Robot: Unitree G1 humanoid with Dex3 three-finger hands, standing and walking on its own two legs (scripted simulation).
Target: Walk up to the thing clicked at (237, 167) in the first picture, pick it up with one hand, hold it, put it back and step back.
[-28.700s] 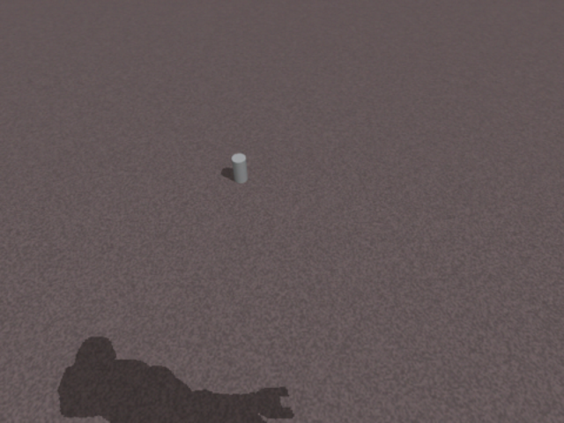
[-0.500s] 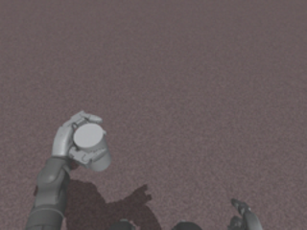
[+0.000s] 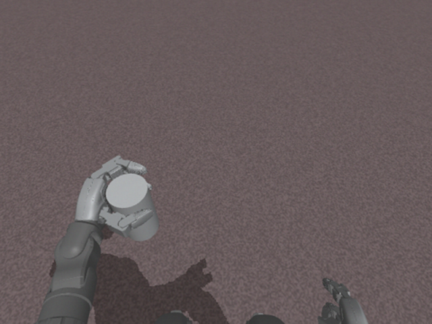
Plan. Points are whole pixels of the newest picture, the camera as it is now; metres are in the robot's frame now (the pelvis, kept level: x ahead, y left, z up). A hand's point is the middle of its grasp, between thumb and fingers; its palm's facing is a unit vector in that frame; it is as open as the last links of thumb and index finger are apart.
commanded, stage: hold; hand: left
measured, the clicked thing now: (135, 209) +0.32 +0.16 +0.00
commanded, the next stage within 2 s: crouch in 1.48 s
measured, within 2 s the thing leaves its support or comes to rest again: neither
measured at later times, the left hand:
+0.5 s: hand (131, 203) +0.31 +0.16 +0.04, palm faces -0.12 -0.99 -0.01, open 9.9 cm
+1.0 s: hand (126, 201) +0.32 +0.17 +0.04, palm faces -0.11 -0.99 +0.01, open 9.9 cm
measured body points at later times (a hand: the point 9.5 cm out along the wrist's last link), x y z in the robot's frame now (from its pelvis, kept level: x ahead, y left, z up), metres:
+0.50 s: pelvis +0.00 +0.00 +0.00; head +0.04 +0.00 +0.45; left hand +0.31 +0.21 +0.04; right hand +0.13 -0.25 -0.10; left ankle +0.02 +0.11 -0.70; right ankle +0.01 -0.12 -0.70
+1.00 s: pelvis +0.00 +0.01 +0.00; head +0.03 +0.01 +0.45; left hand +0.32 +0.22 +0.04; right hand +0.13 -0.24 -0.10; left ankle +0.02 +0.11 -0.70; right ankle +0.01 -0.12 -0.70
